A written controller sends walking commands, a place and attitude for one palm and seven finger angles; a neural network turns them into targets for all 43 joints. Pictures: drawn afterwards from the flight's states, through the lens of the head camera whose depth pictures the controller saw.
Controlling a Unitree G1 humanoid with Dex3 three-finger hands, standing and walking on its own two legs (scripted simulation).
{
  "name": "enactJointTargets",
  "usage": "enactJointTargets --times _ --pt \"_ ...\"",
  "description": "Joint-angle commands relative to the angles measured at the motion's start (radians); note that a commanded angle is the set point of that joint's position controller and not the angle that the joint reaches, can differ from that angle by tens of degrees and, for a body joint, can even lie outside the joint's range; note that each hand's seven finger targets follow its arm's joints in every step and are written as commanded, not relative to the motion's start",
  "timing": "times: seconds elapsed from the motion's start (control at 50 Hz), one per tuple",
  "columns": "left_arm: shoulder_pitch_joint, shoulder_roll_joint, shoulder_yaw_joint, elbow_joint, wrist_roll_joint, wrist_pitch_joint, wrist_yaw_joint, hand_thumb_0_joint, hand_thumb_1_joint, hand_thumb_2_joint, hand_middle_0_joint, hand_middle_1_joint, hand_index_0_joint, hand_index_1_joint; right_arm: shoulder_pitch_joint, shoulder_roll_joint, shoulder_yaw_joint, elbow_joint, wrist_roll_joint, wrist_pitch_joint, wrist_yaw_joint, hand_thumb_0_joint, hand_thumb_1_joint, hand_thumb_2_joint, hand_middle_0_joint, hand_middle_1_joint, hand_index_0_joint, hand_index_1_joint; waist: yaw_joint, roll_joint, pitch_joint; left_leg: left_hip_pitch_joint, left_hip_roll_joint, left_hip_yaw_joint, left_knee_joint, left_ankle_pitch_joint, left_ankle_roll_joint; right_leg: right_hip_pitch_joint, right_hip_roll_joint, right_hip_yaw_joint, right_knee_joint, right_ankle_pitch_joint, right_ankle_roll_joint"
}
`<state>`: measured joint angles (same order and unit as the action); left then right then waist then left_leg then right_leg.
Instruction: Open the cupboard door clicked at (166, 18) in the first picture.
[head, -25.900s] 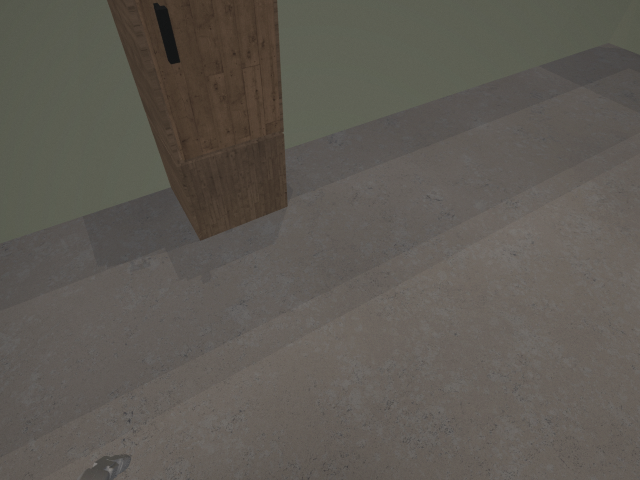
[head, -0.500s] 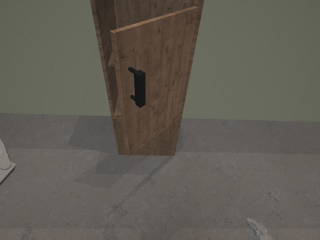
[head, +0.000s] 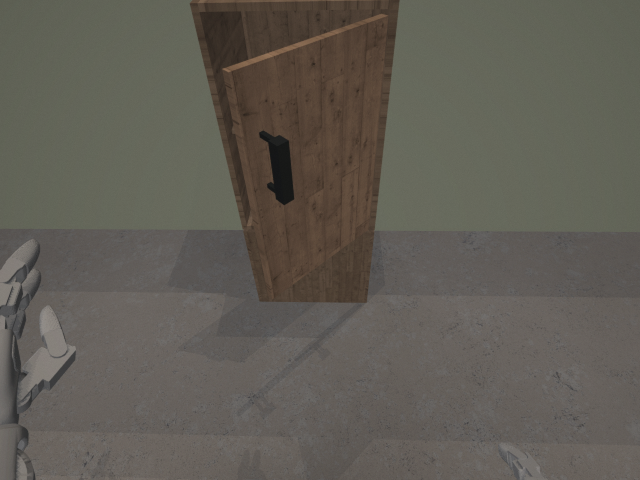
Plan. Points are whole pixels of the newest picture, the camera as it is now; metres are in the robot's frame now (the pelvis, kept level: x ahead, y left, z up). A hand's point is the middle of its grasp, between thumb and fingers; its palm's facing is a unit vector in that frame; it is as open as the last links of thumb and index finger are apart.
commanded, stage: stop stepping back and stand still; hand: left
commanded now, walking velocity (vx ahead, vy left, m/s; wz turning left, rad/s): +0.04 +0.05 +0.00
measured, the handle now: (274, 167) +0.63 +0.13 +0.05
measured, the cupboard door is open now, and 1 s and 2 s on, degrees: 45 45 45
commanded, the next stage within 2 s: let the arm hang, fingers relaxed in 0.04 s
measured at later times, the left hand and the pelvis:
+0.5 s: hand out of the picture +0.04 +0.20 -0.18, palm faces +0.09 -0.97 -0.20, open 6.9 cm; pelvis -0.01 +0.01 -0.02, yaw +4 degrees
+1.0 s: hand out of the picture -0.02 +0.22 -0.18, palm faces +0.06 -0.98 -0.21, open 7.4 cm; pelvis -0.01 +0.04 +0.00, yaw +2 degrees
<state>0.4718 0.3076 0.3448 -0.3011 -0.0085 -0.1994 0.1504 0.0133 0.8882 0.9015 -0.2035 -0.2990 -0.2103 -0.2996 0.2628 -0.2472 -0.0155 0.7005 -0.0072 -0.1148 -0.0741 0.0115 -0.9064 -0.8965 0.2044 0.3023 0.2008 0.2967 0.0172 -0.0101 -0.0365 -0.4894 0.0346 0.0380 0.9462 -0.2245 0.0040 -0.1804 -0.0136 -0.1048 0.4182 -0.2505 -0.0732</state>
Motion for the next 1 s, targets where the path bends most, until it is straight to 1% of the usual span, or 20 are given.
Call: enactJointTargets --times 0.0,0.06,0.1,0.12,0.14,0.16,0.2,0.22,0.26,0.3,0.32,0.34,0.36,0.4,0.46,0.5,0.54,0.66,0.84,0.98 --pt "-0.062 0.319 0.203 -0.38 -0.004 -0.107 0.036 0.0 0.9 0.9 -0.2 -0.3 -0.2 -0.3 -0.148 -0.058 -0.028 -0.193 -0.002 -0.078 -0.02 0.0 -0.9 -0.9 0.2 0.3 0.2 0.3 0.008 -0.144 -0.041 0.044 -0.031 0.073 -0.29 -0.044 0.02 0.142 -0.236 0.23 -0.138 0.293 0.002" --pt "0.045 0.309 0.246 -0.414 -0.023 -0.098 0.044 0.0 0.9 0.9 -0.2 -0.3 -0.2 -0.3 -0.136 -0.051 -0.027 -0.218 -0.005 -0.074 -0.013 0.0 -0.9 -0.9 0.2 0.3 0.2 0.3 0.007 -0.083 -0.086 0.174 -0.047 0.074 -0.465 0.009 0.019 0.162 -0.206 0.22 -0.058 0.391 -0.013" --pt "0.085 0.281 0.238 -0.41 -0.037 -0.095 0.043 0.0 0.9 0.9 -0.2 -0.3 -0.2 -0.3 -0.118 -0.064 -0.033 -0.229 0.002 -0.062 -0.012 0.0 -0.9 -0.9 0.2 0.3 0.2 0.3 -0.01 0.024 -0.112 0.301 -0.006 0.022 -0.574 0.14 0.024 0.129 -0.145 0.179 0.036 0.357 0.031" --pt "0.021 0.068 -0.232 0.396 0.08 0.089 -0.118 0.0 0.9 0.9 -0.2 -0.3 -0.2 -0.3 -0.094 -0.256 -0.066 0.02 -0.009 -0.082 0.094 0.0 -0.9 -0.9 0.2 0.3 0.2 0.3 -0.075 0.132 -0.038 0.28 0.091 -0.112 -0.388 0.53 0.069 -0.128 -0.14 0.062 0.269 0.446 0.072" --pt "0.034 0.011 -0.235 0.396 0.051 0.178 -0.134 0.0 0.9 0.9 -0.2 -0.3 -0.2 -0.3 -0.037 -0.202 -0.065 -0.02 0.005 -0.007 0.089 0.0 -0.9 -0.9 0.2 0.3 0.2 0.3 -0.052 0.216 -0.074 0.35 0.179 -0.191 -0.429 0.724 0.119 -0.192 -0.055 0.069 0.329 0.058 0.085" --pt "0.025 -0.034 -0.26 0.357 0.055 0.211 -0.128 0.0 0.9 0.9 -0.2 -0.3 -0.2 -0.3 -0.037 -0.18 -0.057 -0.048 -0.001 0.026 0.079 0.0 -0.9 -0.9 0.2 0.3 0.2 0.3 -0.048 0.222 -0.042 0.352 0.242 -0.241 -0.474 0.825 0.165 -0.281 -0.011 0.063 0.431 -0.311 0.096" --pt "-0.085 -0.024 -0.261 0.417 0.051 0.203 -0.132 0.0 0.9 0.9 -0.2 -0.3 -0.2 -0.3 -0.01 -0.183 -0.044 -0.043 -0.033 0.036 0.068 0.0 -0.9 -0.9 0.2 0.3 0.2 0.3 -0.058 0.115 -0.088 0.331 0.269 -0.339 -0.49 0.873 0.219 -0.314 0.014 0.129 0.56 -0.377 0.097" --pt "-0.121 -0.002 -0.262 0.471 0.046 0.197 -0.135 0.0 0.9 0.9 -0.2 -0.3 -0.2 -0.3 -0.022 -0.189 -0.042 -0.049 -0.041 0.042 0.066 0.0 -0.9 -0.9 0.2 0.3 0.2 0.3 -0.048 0.046 -0.085 0.355 0.266 -0.332 -0.475 0.89 0.229 -0.303 0.005 0.138 0.526 -0.353 0.09" --pt "-0.155 0.012 -0.267 0.599 0.045 0.197 -0.135 0.0 0.9 0.9 -0.2 -0.3 -0.2 -0.3 -0.069 -0.193 -0.044 -0.033 -0.04 0.059 0.062 0.0 -0.9 -0.9 0.2 0.3 0.2 0.3 -0.016 -0.052 -0.091 0.358 0.217 -0.244 -0.448 0.765 0.187 -0.212 0.009 0.116 0.381 -0.234 0.087" --pt "-0.126 0.052 -0.265 0.744 0.04 0.194 -0.138 0.0 0.9 0.9 -0.2 -0.3 -0.2 -0.3 -0.14 -0.167 -0.03 -0.015 -0.019 0.078 0.063 0.0 -0.9 -0.9 0.2 0.3 0.2 0.3 0.035 -0.071 -0.078 0.202 0.111 -0.139 -0.418 0.412 0.091 0.018 -0.011 0.139 0.123 0.066 0.082" --pt "-0.12 0.106 -0.261 0.797 0.043 0.191 -0.134 0.0 0.9 0.9 -0.2 -0.3 -0.2 -0.3 -0.132 -0.112 -0.021 -0.008 -0.006 0.089 0.064 0.0 -0.9 -0.9 0.2 0.3 0.2 0.3 0.029 -0.177 -0.074 0.123 0.001 -0.075 -0.352 0.097 0.029 0.076 -0.12 0.321 -0.003 0.193 0.05" --pt "-0.142 0.136 -0.266 0.849 0.043 0.19 -0.137 0.0 0.9 0.9 -0.2 -0.3 -0.2 -0.3 -0.104 -0.07 -0.017 0.011 -0.006 0.103 0.069 0.0 -0.9 -0.9 0.2 0.3 0.2 0.3 -0.002 -0.188 -0.007 0.118 -0.05 -0.03 -0.312 -0.172 -0.005 -0.027 -0.266 0.464 -0.1 0.203 -0.017" --pt "-0.183 0.15 -0.279 0.891 0.041 0.193 -0.143 0.0 0.9 0.9 -0.2 -0.3 -0.2 -0.3 -0.068 -0.07 -0.015 0.045 -0.01 0.116 0.074 0.0 -0.9 -0.9 0.2 0.3 0.2 0.3 -0.031 -0.103 0.025 0.178 -0.053 -0.023 -0.287 -0.252 -0.007 -0.117 -0.292 0.46 -0.124 0.076 -0.067" --pt "-0.254 0.093 -0.293 0.97 0.034 0.193 -0.136 0.0 0.9 0.9 -0.2 -0.3 -0.2 -0.3 -0.062 -0.054 -0.015 0.114 -0.015 0.136 0.071 0.0 -0.9 -0.9 0.2 0.3 0.2 0.3 -0.047 -0.088 0.09 0.255 -0.04 -0.034 -0.277 -0.153 -0.002 -0.234 -0.198 0.417 -0.16 -0.099 -0.06" --pt "-0.219 0.009 -0.29 1.09 0.026 0.179 -0.128 0.0 0.9 0.9 -0.2 -0.3 -0.2 -0.3 0.002 -0.021 -0.007 0.199 -0.017 0.121 0.06 0.0 -0.9 -0.9 0.2 0.3 0.2 0.3 -0.055 0.029 0.031 0.341 0.0 -0.076 -0.445 0.075 0.01 -0.152 -0.123 0.295 -0.076 0.081 -0.019" --pt "-0.195 -0.004 -0.303 1.149 0.019 0.186 -0.123 0.0 0.9 0.9 -0.2 -0.3 -0.2 -0.3 -0.01 -0.032 -0.004 0.232 -0.017 0.118 0.058 0.0 -0.9 -0.9 0.2 0.3 0.2 0.3 -0.031 0.134 0.0 0.296 0.045 -0.126 -0.511 0.068 0.024 -0.067 -0.073 0.237 -0.058 0.038 0.017" --pt "-0.188 -0.001 -0.303 1.209 0.019 0.191 -0.125 0.0 0.9 0.9 -0.2 -0.3 -0.2 -0.3 -0.016 -0.025 -0.006 0.265 -0.016 0.122 0.056 0.0 -0.9 -0.9 0.2 0.3 0.2 0.3 -0.022 0.125 0.05 0.24 0.04 -0.132 -0.565 -0.052 0.024 -0.051 -0.065 0.233 -0.096 -0.068 0.017" --pt "-0.174 -0.002 -0.31 1.331 0.016 0.185 -0.125 0.0 0.9 0.9 -0.2 -0.3 -0.2 -0.3 0.049 -0.034 -0.005 0.35 -0.012 0.112 0.049 0.0 -0.9 -0.9 0.2 0.3 0.2 0.3 -0.023 0.011 0.069 0.271 0.048 -0.128 -0.61 -0.004 0.027 -0.029 -0.069 0.211 -0.118 -0.024 0.018" --pt "-0.153 -0.022 -0.316 1.404 0.02 0.195 -0.121 0.0 0.9 0.9 -0.2 -0.3 -0.2 -0.3 0.069 -0.02 -0.002 0.402 -0.015 0.114 0.046 0.0 -0.9 -0.9 0.2 0.3 0.2 0.3 -0.018 0.025 0.146 0.227 0.053 -0.141 -0.674 -0.108 0.029 -0.054 -0.062 0.195 -0.108 -0.062 0.03" --pt "-0.142 -0.034 -0.313 1.409 0.023 0.193 -0.118 0.0 0.9 0.9 -0.2 -0.3 -0.2 -0.3 0.079 -0.009 -0.006 0.406 -0.013 0.11 0.046 0.0 -0.9 -0.9 0.2 0.3 0.2 0.3 -0.015 0.011 0.138 0.222 0.053 -0.142 -0.677 -0.114 0.033 -0.054 -0.06 0.187 -0.093 -0.047 0.036"
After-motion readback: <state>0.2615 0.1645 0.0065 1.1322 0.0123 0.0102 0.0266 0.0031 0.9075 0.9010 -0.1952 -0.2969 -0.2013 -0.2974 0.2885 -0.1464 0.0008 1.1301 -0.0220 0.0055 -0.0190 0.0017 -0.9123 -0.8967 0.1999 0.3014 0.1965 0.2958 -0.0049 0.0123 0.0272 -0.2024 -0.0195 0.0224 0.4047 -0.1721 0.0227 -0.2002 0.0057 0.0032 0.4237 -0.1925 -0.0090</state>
